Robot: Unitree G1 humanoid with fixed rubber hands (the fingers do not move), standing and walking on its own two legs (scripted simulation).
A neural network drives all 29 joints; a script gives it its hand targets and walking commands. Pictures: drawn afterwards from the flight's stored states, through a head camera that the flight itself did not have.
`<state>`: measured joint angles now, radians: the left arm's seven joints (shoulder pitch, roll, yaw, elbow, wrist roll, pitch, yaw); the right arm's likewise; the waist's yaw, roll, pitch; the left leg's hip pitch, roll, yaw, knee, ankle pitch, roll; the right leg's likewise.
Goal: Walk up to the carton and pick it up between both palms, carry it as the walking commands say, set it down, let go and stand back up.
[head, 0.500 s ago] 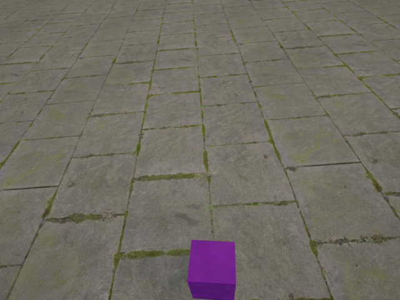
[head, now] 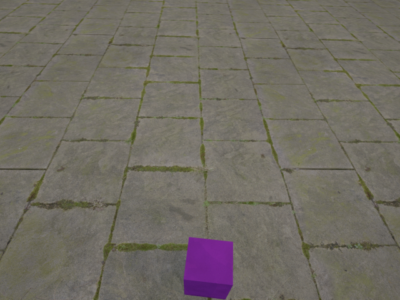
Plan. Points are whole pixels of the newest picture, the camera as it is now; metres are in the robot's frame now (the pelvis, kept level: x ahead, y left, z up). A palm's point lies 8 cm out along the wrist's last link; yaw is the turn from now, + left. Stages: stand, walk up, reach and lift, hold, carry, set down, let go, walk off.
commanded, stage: walk up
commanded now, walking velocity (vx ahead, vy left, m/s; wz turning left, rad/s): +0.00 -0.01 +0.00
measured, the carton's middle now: (207, 269) +0.38 -0.02 -0.65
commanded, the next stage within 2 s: stand in 1.86 s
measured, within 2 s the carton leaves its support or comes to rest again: neither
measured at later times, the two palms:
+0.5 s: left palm out of the picture -0.05 +0.22 -0.14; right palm out of the picture -0.05 -0.20 -0.14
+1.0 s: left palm out of the picture -0.05 +0.21 -0.14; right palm out of the picture -0.08 -0.26 -0.13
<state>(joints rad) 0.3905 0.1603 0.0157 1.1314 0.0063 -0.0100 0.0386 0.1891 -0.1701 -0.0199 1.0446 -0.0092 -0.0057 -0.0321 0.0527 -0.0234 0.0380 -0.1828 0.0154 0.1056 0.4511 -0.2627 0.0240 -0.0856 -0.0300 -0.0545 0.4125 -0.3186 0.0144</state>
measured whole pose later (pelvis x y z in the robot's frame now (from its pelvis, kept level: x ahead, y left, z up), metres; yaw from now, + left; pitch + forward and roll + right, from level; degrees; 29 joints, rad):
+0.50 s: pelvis -0.01 +0.01 +0.00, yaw +1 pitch -2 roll +0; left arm 0.32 0.14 0.00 1.19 0.01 0.00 0.05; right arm 0.33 -0.13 -0.01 1.18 -0.01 -0.01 -0.04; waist -0.02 -0.01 0.04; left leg -0.14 -0.01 0.10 0.37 -0.21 0.04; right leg -0.04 -0.05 -0.06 0.34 -0.27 0.03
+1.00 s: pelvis -0.03 -0.03 +0.00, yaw -1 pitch +1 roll -1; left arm 0.30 0.19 0.06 1.12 0.03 0.03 0.02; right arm 0.35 -0.15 -0.06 1.10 -0.04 0.00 -0.07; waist -0.03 -0.01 0.02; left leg -0.24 0.09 0.09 0.42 -0.19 -0.02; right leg -0.35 -0.02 -0.05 0.78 -0.38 0.03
